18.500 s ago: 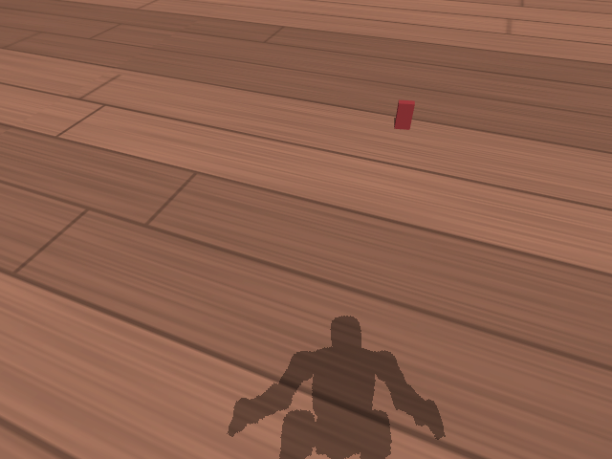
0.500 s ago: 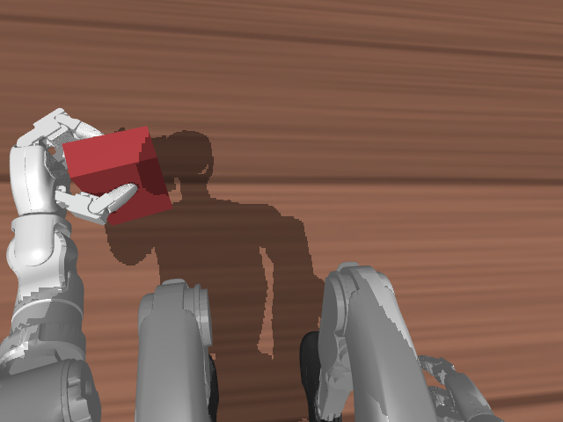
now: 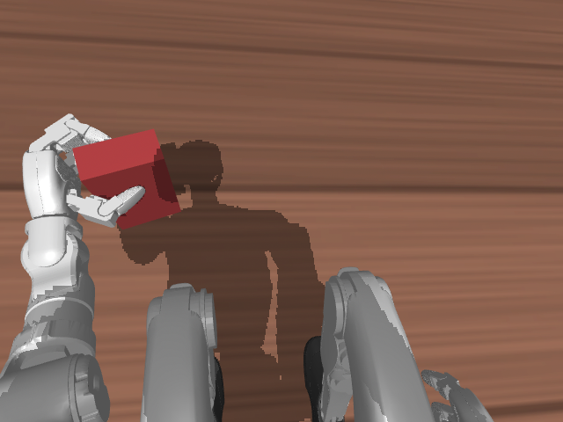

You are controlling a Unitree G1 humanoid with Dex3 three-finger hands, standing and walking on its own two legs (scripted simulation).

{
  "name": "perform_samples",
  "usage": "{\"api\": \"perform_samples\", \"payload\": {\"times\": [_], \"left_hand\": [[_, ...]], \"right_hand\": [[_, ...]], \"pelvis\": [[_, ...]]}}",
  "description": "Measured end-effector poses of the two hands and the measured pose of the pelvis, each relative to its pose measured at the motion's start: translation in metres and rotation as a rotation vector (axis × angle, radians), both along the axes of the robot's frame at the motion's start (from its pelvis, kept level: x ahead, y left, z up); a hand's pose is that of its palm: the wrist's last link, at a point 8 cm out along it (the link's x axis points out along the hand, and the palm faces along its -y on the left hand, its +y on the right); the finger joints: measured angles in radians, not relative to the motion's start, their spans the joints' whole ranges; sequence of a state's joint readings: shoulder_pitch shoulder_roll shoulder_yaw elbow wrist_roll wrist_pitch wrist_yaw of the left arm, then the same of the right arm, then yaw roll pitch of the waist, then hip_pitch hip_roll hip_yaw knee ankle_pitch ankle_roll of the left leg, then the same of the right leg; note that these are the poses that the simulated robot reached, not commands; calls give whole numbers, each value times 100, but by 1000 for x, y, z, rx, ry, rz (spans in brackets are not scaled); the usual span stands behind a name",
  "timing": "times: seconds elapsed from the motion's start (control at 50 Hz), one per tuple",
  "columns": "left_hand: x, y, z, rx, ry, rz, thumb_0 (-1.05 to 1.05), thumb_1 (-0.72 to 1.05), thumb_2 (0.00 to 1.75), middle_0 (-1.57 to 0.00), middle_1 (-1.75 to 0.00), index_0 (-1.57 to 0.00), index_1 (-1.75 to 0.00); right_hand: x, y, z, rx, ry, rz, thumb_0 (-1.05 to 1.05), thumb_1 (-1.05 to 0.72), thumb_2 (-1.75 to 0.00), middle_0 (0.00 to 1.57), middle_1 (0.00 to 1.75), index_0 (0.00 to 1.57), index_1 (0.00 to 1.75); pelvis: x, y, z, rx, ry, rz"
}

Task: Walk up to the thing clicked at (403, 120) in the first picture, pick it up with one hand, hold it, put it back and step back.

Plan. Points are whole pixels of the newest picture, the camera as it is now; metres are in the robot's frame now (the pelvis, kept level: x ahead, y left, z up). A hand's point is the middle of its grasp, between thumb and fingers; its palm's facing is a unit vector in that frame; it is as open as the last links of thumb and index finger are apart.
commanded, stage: lift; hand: left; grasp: from the side
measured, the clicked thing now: (136, 185) +0.46 +0.19 -0.06
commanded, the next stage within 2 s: none
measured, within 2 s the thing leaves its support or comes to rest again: neither
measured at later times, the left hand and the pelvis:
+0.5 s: hand (72, 159) +0.44 +0.22 +0.06, palm faces +0.10 -0.99 -0.04, open 9.1 cm; pelvis +0.01 +0.00 +0.06, yaw +1 degrees
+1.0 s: hand out of the picture +0.41 +0.21 +0.24, palm faces +0.14 -0.99 -0.04, open 9.1 cm; pelvis +0.04 +0.00 +0.21, yaw +2 degrees
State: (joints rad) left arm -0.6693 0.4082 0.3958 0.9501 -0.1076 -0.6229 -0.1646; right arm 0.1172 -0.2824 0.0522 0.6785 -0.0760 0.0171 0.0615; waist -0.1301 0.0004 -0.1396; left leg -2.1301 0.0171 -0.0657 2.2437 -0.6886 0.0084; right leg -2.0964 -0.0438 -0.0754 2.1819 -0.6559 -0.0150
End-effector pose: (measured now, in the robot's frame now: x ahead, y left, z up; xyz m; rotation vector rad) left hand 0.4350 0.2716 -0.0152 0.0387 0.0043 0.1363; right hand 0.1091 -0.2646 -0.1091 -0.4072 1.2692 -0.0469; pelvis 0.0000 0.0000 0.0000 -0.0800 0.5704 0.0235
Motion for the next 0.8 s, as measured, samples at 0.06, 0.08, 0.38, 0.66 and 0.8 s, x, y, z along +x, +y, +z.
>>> {"api": "perform_samples", "payload": {"times": [0.06, 0.08, 0.38, 0.66, 0.8], "left_hand": [[-1, 1, 2, -8, 1, 7, 0, -48, 111, -93, -125, -91, -124], [-1, 1, 3, -10, 1, 6, 0, -48, 111, -93, -125, -91, -124], [-15, 2, 48, -8, -8, -30, 0, -49, 111, -93, -126, -92, -123], [-37, -4, 129, -3, 4, -25, 0, -48, 111, -92, -127, -91, -124], [-49, -9, 176, -3, 19, -18, 0, -48, 111, -92, -127, -91, -124]], "right_hand": [[-1, 1, 1, 4, 2, -3, 1, -92, -90, 20, 30, 20, 30], [-1, 1, 1, 5, 2, -3, 1, -93, -90, 20, 30, 20, 30], [14, 5, 32, 23, -69, -34, 1, -94, -90, 20, 30, 20, 30], [54, 11, 99, 46, -194, -51, 1, -93, -89, 20, 30, 20, 30], [72, 17, 142, 61, -254, -63, 1, -92, -89, 20, 30, 20, 30]], "pelvis": [[0, 0, 2, 2, 1, 0], [0, 0, 3, 3, 1, 0], [4, 1, 34, 8, 10, 8], [14, 1, 100, 17, -10, 14], [21, 2, 140, 21, -43, 17]]}}
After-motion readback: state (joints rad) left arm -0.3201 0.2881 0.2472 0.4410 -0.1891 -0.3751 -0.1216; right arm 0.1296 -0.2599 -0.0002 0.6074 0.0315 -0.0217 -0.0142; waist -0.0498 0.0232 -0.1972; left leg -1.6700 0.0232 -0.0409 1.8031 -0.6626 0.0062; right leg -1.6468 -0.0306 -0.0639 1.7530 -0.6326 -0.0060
